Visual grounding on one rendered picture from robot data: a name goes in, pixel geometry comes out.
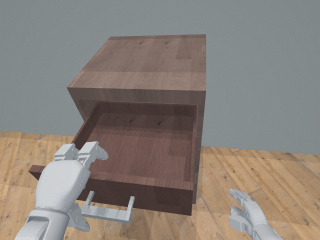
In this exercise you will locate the cabinet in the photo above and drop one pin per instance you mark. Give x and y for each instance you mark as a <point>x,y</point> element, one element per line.
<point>158,69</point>

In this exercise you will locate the handle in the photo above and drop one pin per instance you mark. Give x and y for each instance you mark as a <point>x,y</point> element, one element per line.
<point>108,214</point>

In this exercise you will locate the left robot forearm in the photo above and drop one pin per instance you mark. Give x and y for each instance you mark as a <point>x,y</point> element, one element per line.
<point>44,224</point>

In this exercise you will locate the left robot hand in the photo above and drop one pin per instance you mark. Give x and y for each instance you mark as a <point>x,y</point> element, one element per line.
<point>63,179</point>

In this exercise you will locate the right robot forearm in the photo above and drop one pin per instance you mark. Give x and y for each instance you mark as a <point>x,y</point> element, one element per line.
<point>264,232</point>

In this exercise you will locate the right robot hand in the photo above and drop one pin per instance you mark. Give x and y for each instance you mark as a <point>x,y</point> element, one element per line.
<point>245,220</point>

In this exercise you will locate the drawer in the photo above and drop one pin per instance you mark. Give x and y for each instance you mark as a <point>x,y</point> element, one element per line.
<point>151,155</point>

